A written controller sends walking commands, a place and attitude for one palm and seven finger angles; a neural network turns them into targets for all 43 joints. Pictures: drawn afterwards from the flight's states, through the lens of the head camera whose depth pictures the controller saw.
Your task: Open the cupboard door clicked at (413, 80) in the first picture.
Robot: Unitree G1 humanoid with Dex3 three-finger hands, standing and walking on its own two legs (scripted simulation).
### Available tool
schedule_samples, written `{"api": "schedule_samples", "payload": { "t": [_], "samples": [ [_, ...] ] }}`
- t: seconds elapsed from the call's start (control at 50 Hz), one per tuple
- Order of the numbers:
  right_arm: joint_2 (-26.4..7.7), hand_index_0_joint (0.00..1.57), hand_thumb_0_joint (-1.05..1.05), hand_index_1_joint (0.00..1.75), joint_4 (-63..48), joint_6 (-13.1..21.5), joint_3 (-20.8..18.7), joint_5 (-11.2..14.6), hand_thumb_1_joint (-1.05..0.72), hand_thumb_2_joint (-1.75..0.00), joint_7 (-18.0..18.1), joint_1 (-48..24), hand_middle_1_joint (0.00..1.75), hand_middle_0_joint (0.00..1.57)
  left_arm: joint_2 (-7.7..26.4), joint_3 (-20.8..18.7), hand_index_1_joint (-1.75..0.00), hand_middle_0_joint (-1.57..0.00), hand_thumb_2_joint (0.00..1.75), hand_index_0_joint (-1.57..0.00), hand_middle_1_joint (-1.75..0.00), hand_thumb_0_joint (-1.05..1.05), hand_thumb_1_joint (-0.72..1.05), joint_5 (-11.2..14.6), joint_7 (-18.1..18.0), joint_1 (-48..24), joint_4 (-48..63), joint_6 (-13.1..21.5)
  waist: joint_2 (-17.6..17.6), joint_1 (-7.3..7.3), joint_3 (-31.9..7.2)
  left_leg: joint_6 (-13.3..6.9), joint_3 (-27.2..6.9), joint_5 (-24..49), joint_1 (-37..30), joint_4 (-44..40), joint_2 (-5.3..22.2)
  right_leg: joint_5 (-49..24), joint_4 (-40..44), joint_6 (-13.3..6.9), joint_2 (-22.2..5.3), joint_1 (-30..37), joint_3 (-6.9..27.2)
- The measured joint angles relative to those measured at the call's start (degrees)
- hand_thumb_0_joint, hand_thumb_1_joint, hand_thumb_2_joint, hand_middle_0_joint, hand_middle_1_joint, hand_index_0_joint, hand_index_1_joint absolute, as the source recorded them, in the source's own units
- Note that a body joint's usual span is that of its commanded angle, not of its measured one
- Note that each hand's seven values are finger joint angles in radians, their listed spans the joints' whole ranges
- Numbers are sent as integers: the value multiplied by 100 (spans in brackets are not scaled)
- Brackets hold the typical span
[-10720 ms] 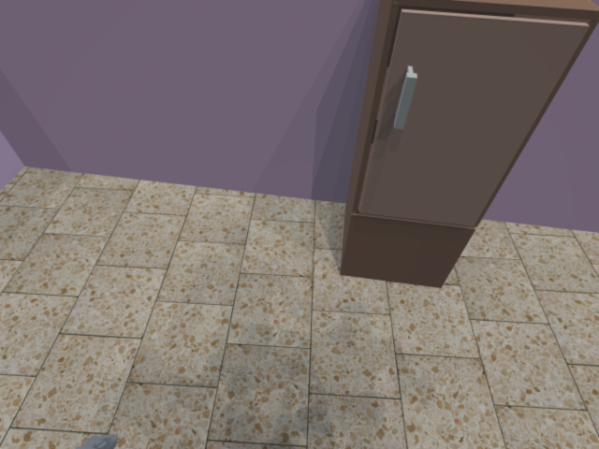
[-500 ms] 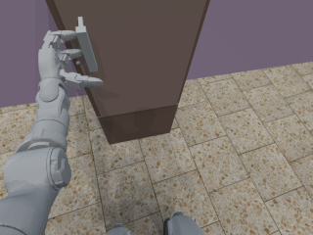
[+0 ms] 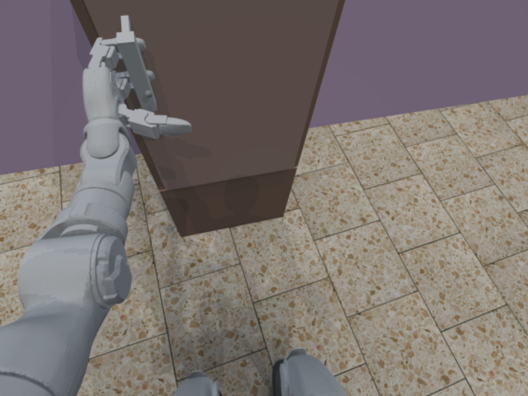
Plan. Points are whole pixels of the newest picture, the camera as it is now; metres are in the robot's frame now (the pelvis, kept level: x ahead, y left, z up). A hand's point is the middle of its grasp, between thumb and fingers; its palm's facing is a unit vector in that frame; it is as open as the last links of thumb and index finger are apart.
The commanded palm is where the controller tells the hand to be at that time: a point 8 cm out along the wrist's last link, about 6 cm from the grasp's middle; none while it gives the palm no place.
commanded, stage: slide the fingers in behind the handle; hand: left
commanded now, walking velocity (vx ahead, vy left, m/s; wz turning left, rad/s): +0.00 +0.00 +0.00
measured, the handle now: (138, 66) +0.59 +0.13 +0.10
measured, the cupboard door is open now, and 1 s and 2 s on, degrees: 0 0 23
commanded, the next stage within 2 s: close the thumb around the handle in 0.52 s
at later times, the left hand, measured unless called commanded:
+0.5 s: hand (158, 89) +0.55 +0.10 +0.10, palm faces +0.11 -0.99 -0.02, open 14.0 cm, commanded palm +0.51 +0.15 +0.10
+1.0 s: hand (152, 93) +0.54 +0.11 +0.10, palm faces +0.12 -0.99 -0.01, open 9.9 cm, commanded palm +0.51 +0.16 +0.10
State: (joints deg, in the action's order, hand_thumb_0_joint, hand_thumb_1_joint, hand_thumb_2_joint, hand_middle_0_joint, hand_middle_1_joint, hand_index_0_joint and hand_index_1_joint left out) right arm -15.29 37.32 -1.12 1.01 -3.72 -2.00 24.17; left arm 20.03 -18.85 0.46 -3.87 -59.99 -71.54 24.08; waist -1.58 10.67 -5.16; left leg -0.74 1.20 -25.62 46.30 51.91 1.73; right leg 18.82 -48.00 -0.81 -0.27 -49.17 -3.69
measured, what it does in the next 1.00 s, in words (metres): stands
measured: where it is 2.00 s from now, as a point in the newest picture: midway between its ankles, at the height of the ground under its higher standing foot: outside the picture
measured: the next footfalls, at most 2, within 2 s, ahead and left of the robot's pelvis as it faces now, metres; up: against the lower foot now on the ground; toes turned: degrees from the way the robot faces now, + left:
none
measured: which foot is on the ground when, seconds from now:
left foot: down 0.00-1.00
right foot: down 0.00-1.00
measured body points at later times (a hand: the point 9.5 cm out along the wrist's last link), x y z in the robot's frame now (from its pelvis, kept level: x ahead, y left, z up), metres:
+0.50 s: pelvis +0.01 +0.00 +0.00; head +0.14 +0.00 +0.43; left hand +0.54 +0.16 +0.10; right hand -0.02 -0.26 -0.12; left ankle -0.02 +0.11 -0.69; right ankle +0.03 -0.11 -0.69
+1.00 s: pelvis +0.01 +0.00 +0.00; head +0.13 +0.00 +0.44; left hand +0.53 +0.16 +0.10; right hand +0.00 -0.26 -0.12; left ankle -0.02 +0.11 -0.69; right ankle +0.03 -0.11 -0.69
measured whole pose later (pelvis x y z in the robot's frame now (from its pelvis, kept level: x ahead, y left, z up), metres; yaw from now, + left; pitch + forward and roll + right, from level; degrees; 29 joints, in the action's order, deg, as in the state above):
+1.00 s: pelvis +0.01 +0.00 +0.00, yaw +0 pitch +20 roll -1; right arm -14.5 37.0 -1.9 0.7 -3.6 -2.5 23.7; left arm 18.1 -19.1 0.3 -5.4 -57.2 -69.5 24.2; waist -2.0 9.8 -5.7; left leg -0.6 1.6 -26.0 44.2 50.4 1.9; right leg 19.2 -47.0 -0.8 0.1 -47.6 -3.1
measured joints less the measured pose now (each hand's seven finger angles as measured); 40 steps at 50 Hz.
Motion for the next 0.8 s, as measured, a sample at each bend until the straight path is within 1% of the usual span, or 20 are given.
{"api": "schedule_samples", "payload": {
  "t": [0.1,0.2,0.26,0.4,0.52,0.66,0.72,0.8],
  "samples": [
    [18,21,1,30,-21,-1,19,-29,-90,-89,-26,28,30,20,-33,-59,-120,-29,30,-30,-120,-2,-50,-88,-133,-102,-74,-21,-19,63,1,-3,45,-7,57,9,10,0,-32,1,12,-88,46],
    [56,21,1,30,-32,-5,13,-55,-90,-89,-54,103,30,20,-47,-134,-120,-30,30,-29,-120,-2,-50,-122,-281,-38,17,14,-46,57,0,-1,89,-11,52,-21,22,2,-30,2,28,-115,90],
    [71,21,1,30,-17,-22,22,-46,-90,-89,-56,126,30,20,-21,-142,-120,-30,30,-29,-120,-2,-50,-144,-261,-18,12,11,-58,50,5,2,94,-14,31,-41,31,2,-11,-1,39,-98,95],
    [66,21,1,30,-13,-25,12,-31,-90,-89,-43,138,30,20,-11,-146,-120,-30,30,-30,-120,-2,-50,-89,-206,1,13,-18,-56,36,10,9,79,-12,-18,-94,36,4,45,-7,47,-42,82],
    [33,21,1,30,-2,-37,-37,-35,-90,-89,-60,126,30,20,-124,-34,-120,-30,30,-30,-120,-2,-50,-65,-206,65,97,28,-55,-9,-38,15,63,-34,-54,-108,30,35,54,-7,42,-2,69],
    [26,21,1,30,-42,-70,-62,-32,-90,-89,-72,57,30,20,-196,-25,-120,-30,30,-29,-120,-2,-49,-88,-257,146,170,5,-51,-37,-62,15,57,-48,-103,-127,26,57,64,-6,40,45,65],
    [37,21,1,30,-63,-82,-62,-25,-91,-89,-70,27,30,20,-212,-48,-120,-30,32,-30,-121,-2,-47,-78,-242,213,223,9,-46,-51,-62,15,64,-52,-137,-141,31,58,76,-6,47,74,73],
    [59,21,1,30,-82,-94,-65,-11,-91,-89,-69,7,30,20,-214,-14,-121,-31,36,-31,-122,-2,-36,-62,-221,299,286,13,-47,-73,-59,18,61,-49,-178,-159,29,57,91,-7,46,117,71]
  ]
}}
